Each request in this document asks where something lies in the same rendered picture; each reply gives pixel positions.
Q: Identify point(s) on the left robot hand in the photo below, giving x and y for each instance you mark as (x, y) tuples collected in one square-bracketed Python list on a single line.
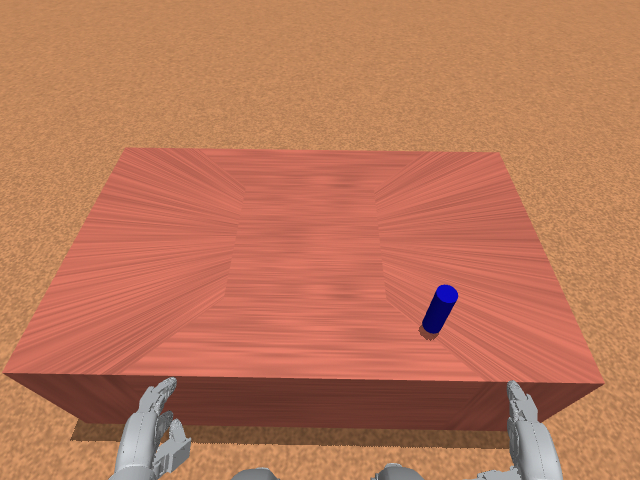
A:
[(144, 429)]

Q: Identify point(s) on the can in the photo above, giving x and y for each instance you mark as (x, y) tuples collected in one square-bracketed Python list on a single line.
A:
[(440, 307)]

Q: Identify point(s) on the right robot hand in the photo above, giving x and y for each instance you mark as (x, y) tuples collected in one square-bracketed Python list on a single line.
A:
[(531, 446)]

